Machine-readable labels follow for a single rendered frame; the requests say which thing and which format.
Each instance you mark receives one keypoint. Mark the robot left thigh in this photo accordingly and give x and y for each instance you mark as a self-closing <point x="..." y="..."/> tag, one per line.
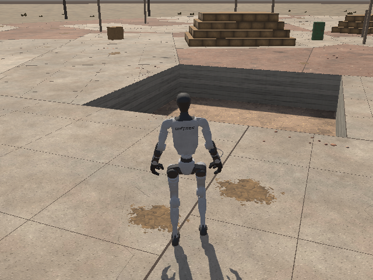
<point x="173" y="179"/>

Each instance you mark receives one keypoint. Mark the left robot upper arm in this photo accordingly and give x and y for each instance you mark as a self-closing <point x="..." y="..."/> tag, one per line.
<point x="163" y="134"/>

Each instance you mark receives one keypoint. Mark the right robot hand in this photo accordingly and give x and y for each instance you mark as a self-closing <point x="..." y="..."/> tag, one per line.
<point x="215" y="165"/>

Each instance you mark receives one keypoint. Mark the left robot hand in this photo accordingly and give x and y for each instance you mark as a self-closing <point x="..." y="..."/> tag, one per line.
<point x="158" y="166"/>

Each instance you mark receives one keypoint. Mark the right robot forearm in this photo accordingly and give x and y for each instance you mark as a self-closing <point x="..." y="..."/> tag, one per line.
<point x="214" y="154"/>

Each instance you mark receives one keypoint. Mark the robot left shin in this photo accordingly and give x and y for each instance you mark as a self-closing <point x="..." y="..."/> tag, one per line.
<point x="174" y="216"/>

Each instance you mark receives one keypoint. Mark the left robot forearm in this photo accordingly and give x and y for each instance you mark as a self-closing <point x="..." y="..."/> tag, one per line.
<point x="156" y="156"/>

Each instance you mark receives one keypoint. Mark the right robot upper arm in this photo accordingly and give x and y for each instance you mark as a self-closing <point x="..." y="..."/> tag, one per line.
<point x="202" y="122"/>

